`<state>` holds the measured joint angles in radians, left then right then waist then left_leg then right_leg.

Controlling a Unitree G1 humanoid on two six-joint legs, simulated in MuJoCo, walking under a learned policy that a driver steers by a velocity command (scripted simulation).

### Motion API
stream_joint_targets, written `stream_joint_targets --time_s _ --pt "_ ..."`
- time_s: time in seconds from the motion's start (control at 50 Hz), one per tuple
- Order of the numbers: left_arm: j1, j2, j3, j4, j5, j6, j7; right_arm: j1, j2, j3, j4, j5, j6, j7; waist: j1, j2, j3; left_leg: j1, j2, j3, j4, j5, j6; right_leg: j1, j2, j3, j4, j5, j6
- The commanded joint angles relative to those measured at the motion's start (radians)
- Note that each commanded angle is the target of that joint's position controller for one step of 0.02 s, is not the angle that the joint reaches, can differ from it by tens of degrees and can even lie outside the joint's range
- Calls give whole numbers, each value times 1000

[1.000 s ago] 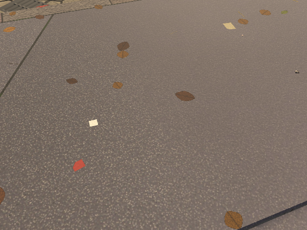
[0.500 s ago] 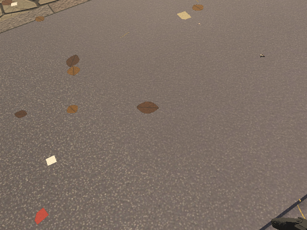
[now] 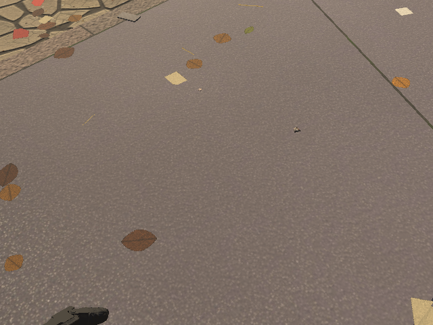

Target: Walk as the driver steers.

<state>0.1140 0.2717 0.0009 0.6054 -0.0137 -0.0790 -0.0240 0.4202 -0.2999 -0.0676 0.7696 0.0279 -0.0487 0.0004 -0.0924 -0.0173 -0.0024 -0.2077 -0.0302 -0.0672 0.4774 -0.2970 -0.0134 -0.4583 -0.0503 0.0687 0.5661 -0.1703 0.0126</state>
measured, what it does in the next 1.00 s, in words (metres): walks ahead, turning left: right foot, then left foot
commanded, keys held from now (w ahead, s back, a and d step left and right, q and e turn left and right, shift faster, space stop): w+q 0.58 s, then w+e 0.18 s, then e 0.24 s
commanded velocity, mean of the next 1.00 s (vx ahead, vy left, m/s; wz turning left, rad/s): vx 0.45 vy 0.00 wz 0.27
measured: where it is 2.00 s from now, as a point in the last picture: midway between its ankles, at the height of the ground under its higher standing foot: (159, 293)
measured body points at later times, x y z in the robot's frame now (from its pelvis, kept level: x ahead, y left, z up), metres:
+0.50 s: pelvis +0.25 +0.03 -0.01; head +0.28 +0.04 +0.44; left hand +0.14 +0.29 -0.13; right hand +0.55 -0.10 -0.07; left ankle +0.37 +0.18 -0.71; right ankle +0.11 -0.13 -0.73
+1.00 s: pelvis +0.51 +0.13 +0.00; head +0.54 +0.13 +0.45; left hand +0.62 +0.41 -0.10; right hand +0.67 -0.12 -0.12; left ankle +0.37 +0.17 -0.73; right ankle +0.70 +0.08 -0.72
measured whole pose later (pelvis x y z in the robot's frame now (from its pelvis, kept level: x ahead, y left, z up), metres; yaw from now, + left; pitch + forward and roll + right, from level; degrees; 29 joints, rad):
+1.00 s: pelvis +0.51 +0.13 +0.00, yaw +17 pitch +2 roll +3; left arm 0.14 0.26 0.03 0.69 0.00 -0.08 -0.06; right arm 0.27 -0.28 -0.05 0.79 0.00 -0.05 -0.02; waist -0.05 -0.05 0.03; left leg 0.01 -0.08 0.10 0.34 -0.38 0.05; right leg -0.58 -0.04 -0.01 0.56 0.04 -0.02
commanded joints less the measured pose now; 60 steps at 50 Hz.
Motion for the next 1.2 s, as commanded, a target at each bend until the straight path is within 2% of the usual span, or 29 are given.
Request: stream_joint_targets --time_s 0.02,0.04,0.06,0.08,0.12,0.18,0.32,0.42,0.48,0.52,0.54,0.56,0.58,0.6,0.62,0.66,0.78,0.82,0.88,0.96,1.0,1.02,1.04,1.06,1.08,1.1,1.12,1.14,1.2 --pt "290 149 76 20 -2 -7 16 -105 -34 3 -99 -15 -9 3 215 -15 -80 -390 56 -121 198 -241 78 514 -89 84 -95 -117 -40" --pt "361 270 106 29 34 2 17 -86 13 23 -162 11 -20 5 206 -329 -161 -591 -10 7 521 -259 44 628 -341 529 -287 -549 -157" --pt "314 239 100 25 29 -7 16 -53 -62 1 -148 24 -23 -1 179 -270 -111 -642 35 -58 718 -214 40 565 -363 691 -354 -687 -202" --pt "269 187 85 22 13 -14 19 -81 -99 -11 -139 23 -21 -1 166 -212 -48 -666 58 -66 779 -134 37 512 -342 589 -340 -563 -187" --pt "187 105 64 26 19 -16 20 -114 -82 -16 -121 4 -9 -6 133 -104 -4 -631 89 -55 762 -21 24 434 -243 332 -325 -252 -145" --pt "185 81 63 50 30 -34 23 -144 -41 -15 -134 -1 16 1 117 -87 23 -579 108 -42 774 99 29 368 -202 173 -388 -79 -145" --pt "226 122 84 121 27 -25 41 -318 -5 0 -193 -8 18 36 154 -49 84 -608 110 5 429 265 5 449 -212 -65 -416 173 -165" --pt "260 169 98 170 7 -7 45 -450 3 11 -246 1 13 72 180 -36 127 -514 102 92 205 272 54 510 -227 -179 -410 263 -140" --pt "249 222 115 179 -5 7 47 -403 -56 -15 -253 -6 20 73 116 -86 48 -318 12 172 151 167 114 558 -219 -241 -242 768 -115" --pt "220 237 120 167 -16 17 50 -143 -142 -64 -188 -6 31 56 -33 -66 -97 49 -64 191 71 204 182 465 -177 -278 100 901 -78" --pt "225 197 105 145 3 10 54 9 -199 -88 -148 -4 44 34 -93 25 -163 371 26 19 74 209 229 181 -127 -254 399 473 -40" --pt "339 48 55 84 38 -13 38 -43 -302 -90 -168 -1 28 25 61 276 -274 665 306 -561 9 66 424 -231 66 -154 767 -427 13" --pt "229 133 65 67 -2 -49 27 -8 -219 -72 -185 -6 16 26 -30 177 -388 663 355 -736 -159 -88 455 -320 69 32 869 -408 9" --pt "166 168 74 56 -38 -61 22 -49 -156 -53 -162 -12 4 27 -23 121 -237 535 334 -574 -190 -35 394 -365 11 22 823 -288 -7" --pt "156 157 67 60 -30 -65 28 -109 -128 -42 -163 -10 -6 27 22 50 -159 388 300 -465 -189 48 351 -324 -40 10 756 -208 -17" --pt "176 156 73 86 -4 -47 30 -203 -68 -17 -172 -33 -20 27 90 42 -82 149 246 -298 -223 257 310 -190 -102 15 660 -125 -10" --pt "118 93 59 82 5 4 32 -183 -93 -17 -88 -39 -56 18 97 45 32 3 197 -38 -317 500 269 -204 -111 -7 427 91 31" --pt "79 73 51 78 8 -5 22 -202 -92 -11 -77 -43 -53 9 84 52 46 -27 143 79 -301 608 218 -128 -71 -38 245 240 22" --pt "-5 49 43 51 4 -16 -2 -153 -114 -11 -43 -43 -46 -3 35 52 35 26 169 115 -286 635 187 -66 -23 -66 84 392 6" --pt "-10 100 64 11 11 -11 -37 -171 -143 -24 -27 -26 -6 -22 53 82 11 213 234 108 -139 748 169 -122 9 -72 9 214 -39" --pt "100 142 87 20 20 -8 -45 -194 -151 -29 -39 -17 18 -39 113 91 -50 240 230 113 45 905 141 -13 62 -108 -21 114 -73" --pt "206 178 107 42 21 -9 -37 -203 -138 -24 -49 -18 26 -45 167 53 -104 199 178 152 239 869 101 131 90 -111 -104 226 -102" --pt "265 267 125 28 31 -5 -20 -136 -98 -7 -76 -49 20 -46 160 -115 -221 -20 91 178 559 470 37 412 -95 133 -58 668 -193" --pt "218 304 120 -4 37 -2 -12 -4 -16 23 -86 -71 11 -23 64 -275 -366 -382 -106 80 893 -407 -31 720 -339 568 -59 873 -421" --pt "227 218 108 -27 27 14 -8 -59 -119 8 -62 -49 7 -6 149 -112 -460 -405 -52 -71 963 -352 -22 709 -303 565 -120 641 -405" --pt "160 187 98 -41 20 25 -1 -161 -132 2 -95 -20 13 -4 149 -62 -332 -461 -14 -60 945 -266 -13 596 -257 457 -153 469 -357" --pt "118 159 91 -46 7 40 7 -198 -120 4 -101 -24 23 -12 128 24 -224 -475 22 -43 880 -203 -17 456 -215 391 -192 330 -311" --pt "85 151 87 -55 4 52 15 -219 -122 1 -108 -32 37 -21 107 23 -148 -446 45 -41 804 -159 -23 320 -185 355 -228 237 -290" --pt "35 167 95 -70 27 66 21 -171 -80 6 -92 -37 54 -32 57 -69 -98 -308 30 -4 594 -117 -47 127 -93 269 -268 215 -261"
Keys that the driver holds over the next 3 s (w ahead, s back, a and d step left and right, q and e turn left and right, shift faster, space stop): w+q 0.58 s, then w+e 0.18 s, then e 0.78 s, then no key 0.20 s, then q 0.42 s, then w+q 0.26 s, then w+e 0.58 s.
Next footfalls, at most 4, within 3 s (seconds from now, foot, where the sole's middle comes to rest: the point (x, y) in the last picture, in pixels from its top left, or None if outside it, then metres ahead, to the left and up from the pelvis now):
0.02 right None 0.14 -0.13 -0.77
0.54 left None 0.40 0.18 -0.77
1.02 right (186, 258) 0.74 0.09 -0.77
1.48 left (119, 278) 0.69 0.31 -0.77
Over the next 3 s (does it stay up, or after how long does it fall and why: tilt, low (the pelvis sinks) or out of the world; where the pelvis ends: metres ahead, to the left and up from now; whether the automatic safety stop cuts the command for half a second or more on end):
stays up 0.96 0.20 0.01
